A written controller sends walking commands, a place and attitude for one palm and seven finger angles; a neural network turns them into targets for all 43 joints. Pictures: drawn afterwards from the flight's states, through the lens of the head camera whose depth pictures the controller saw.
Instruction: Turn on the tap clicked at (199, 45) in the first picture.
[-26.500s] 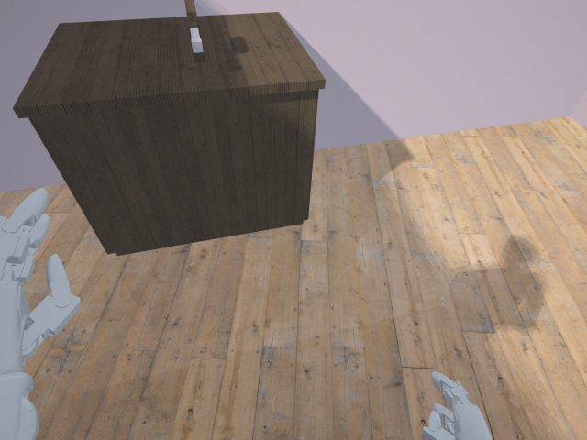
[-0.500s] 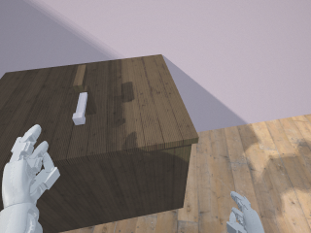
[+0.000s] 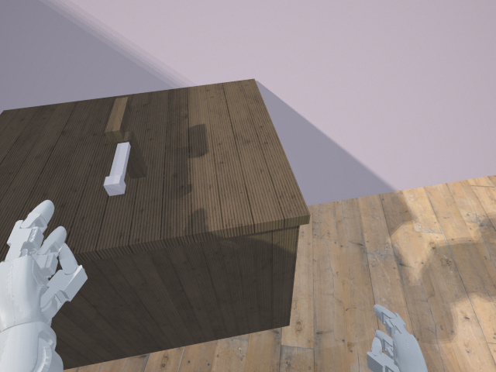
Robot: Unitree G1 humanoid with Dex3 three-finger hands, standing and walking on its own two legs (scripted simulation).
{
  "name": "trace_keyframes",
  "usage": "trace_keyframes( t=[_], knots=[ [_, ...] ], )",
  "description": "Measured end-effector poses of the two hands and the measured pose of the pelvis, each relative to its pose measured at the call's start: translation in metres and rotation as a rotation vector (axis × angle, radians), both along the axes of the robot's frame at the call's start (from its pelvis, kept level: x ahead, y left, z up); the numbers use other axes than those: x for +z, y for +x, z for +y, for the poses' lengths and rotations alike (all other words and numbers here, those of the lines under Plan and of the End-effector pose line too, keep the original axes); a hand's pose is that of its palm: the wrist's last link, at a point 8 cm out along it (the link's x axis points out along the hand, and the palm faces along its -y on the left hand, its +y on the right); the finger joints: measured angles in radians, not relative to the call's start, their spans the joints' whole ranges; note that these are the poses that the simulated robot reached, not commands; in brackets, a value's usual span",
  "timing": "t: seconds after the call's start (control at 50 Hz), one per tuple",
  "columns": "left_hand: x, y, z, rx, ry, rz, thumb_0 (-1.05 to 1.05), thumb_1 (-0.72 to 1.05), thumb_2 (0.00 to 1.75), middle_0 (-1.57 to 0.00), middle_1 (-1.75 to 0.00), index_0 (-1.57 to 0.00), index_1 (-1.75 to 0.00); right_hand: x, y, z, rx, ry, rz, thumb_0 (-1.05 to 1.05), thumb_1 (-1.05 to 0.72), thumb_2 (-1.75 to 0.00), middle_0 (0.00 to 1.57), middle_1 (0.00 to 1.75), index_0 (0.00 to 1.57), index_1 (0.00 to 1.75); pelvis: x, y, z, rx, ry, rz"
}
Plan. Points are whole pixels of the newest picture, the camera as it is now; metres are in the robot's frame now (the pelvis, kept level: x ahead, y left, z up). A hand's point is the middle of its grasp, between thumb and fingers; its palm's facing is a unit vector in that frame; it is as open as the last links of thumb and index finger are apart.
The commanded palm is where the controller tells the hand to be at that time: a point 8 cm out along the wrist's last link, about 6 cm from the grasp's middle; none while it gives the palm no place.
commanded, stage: reach beside the lever's end, fingers flat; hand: left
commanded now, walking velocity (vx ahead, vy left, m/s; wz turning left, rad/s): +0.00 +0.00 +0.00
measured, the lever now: (115, 185) +0.39 +0.31 +0.10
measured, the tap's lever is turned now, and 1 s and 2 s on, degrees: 0 0 0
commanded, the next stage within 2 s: none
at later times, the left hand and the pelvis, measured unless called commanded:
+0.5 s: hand (74, 252) +0.23 +0.28 +0.13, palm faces +0.51 -0.85 -0.11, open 7.4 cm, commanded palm +0.19 +0.32 +0.14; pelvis +0.01 +0.03 +0.00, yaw -1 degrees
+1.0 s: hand (83, 230) +0.27 +0.30 +0.12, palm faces +0.52 -0.85 -0.10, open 7.6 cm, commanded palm +0.24 +0.34 +0.12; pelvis -0.01 +0.03 +0.00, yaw -2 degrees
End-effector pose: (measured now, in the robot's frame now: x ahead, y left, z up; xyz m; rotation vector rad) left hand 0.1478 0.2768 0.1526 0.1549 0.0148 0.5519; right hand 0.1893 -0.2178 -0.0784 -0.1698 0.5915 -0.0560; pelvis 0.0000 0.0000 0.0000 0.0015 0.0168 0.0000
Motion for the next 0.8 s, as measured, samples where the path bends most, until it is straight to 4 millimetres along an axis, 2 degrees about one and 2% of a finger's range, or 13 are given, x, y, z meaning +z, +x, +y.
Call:
trace_keyframes(
  t=[0.24, 0.44, 0.66, 0.8],
  knots=[
    [-0.007, 0.037, 0.008, -0.071, -0.023, -0.006, 0.01, 0.90, 0.90, -0.20, -0.30, -0.21, -0.30, 0.000, 0.001, 0.015, -0.008, -0.010, 0.014, 0.02, -0.91, -0.89, 0.20, 0.30, 0.20, 0.30, 0.002, 0.010, 0.016, -0.015, 0.003, 0.014],
    [-0.015, 0.034, 0.035, -0.010, -0.031, -0.001, 0.01, 0.90, 0.90, -0.20, -0.29, -0.20, -0.29, 0.004, -0.001, 0.023, -0.020, -0.029, 0.030, 0.02, -0.91, -0.89, 0.20, 0.30, 0.20, 0.30, 0.003, 0.015, 0.028, -0.023, -0.003, 0.012],
    [-0.018, 0.048, 0.036, -0.059, -0.041, -0.032, 0.01, 0.90, 0.90, -0.19, -0.26, -0.19, -0.26, 0.003, -0.010, 0.032, -0.024, -0.038, 0.041, 0.02, -0.91, -0.89, 0.20, 0.30, 0.20, 0.30, 0.004, 0.005, 0.035, -0.021, -0.003, 0.009],
    [-0.021, 0.058, 0.043, -0.021, -0.044, -0.024, 0.01, 0.90, 0.90, -0.18, -0.25, -0.19, -0.25, 0.001, -0.018, 0.032, -0.036, -0.029, 0.060, 0.01, -0.91, -0.89, 0.20, 0.30, 0.20, 0.30, 0.005, -0.001, 0.034, -0.026, -0.001, 0.011]
  ],
)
